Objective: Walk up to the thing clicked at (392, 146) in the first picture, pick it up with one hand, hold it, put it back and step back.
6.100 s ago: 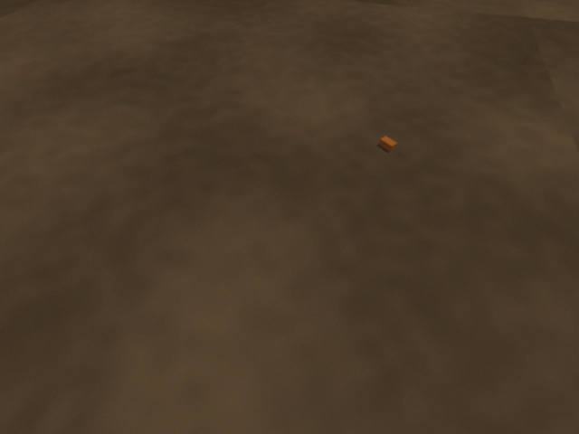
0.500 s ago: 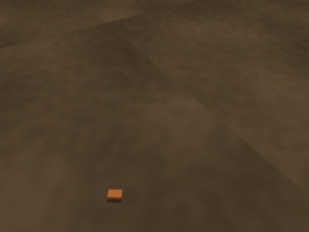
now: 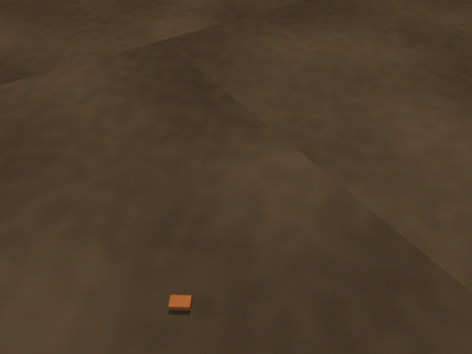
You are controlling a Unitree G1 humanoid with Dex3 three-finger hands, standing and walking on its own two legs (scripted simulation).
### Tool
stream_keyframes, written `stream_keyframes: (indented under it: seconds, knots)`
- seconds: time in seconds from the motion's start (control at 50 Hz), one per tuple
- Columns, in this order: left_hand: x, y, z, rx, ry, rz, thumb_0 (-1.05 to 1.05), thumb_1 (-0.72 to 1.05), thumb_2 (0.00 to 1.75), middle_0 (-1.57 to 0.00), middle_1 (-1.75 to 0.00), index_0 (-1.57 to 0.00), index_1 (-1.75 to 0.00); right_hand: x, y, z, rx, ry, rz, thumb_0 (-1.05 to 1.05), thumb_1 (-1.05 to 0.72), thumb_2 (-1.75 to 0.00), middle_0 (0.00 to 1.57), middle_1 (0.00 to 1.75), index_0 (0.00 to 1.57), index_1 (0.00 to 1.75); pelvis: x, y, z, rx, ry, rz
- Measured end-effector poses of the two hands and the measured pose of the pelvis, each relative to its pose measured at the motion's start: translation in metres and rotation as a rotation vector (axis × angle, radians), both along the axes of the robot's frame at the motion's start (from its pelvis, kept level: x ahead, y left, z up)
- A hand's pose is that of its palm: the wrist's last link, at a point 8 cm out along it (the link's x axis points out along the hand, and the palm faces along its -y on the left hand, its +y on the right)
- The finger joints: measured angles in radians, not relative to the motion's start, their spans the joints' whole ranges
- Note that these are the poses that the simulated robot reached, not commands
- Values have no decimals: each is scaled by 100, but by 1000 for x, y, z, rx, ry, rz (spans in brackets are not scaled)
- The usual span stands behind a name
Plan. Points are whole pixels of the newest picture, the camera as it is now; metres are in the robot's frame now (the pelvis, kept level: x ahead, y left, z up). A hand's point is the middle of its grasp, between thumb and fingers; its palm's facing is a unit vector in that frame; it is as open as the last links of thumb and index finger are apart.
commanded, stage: stand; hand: left
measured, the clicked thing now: (180, 302) +0.48 +0.27 -0.76
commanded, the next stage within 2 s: none
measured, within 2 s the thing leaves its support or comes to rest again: neither
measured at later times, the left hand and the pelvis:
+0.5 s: hand out of the picture +0.09 +0.25 -0.15, palm faces -0.01 -0.94 -0.35, open 7.4 cm; pelvis +0.00 +0.00 +0.00, yaw +0 degrees
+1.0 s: hand out of the picture +0.08 +0.25 -0.15, palm faces -0.01 -0.94 -0.35, open 7.4 cm; pelvis +0.00 +0.00 +0.00, yaw +0 degrees
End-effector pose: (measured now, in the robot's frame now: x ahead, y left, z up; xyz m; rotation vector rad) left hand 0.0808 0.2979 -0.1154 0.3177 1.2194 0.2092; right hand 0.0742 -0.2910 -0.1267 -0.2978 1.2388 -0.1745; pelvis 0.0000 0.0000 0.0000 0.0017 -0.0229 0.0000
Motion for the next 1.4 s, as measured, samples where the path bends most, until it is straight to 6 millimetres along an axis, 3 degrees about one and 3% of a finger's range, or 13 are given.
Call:
stream_keyframes:
  seconds: [0.38,0.88,1.4]
  knots:
    - [3,-3,-1,-3,-6,2,0,90,90,-21,-30,-20,-30,11,-8,6,-21,-25,1,1,-91,-89,21,30,21,30,4,-2,0,-1,-5,3]
    - [-11,-1,-2,-2,22,11,0,90,90,-21,-30,-20,-30,-2,-6,3,-18,11,4,1,-91,-89,21,30,21,30,3,-2,0,-2,-3,7]
    - [-4,1,-1,1,10,12,0,90,90,-21,-30,-20,-30,11,-5,5,-22,-14,17,1,-91,-89,21,30,21,30,8,-1,1,0,-6,8]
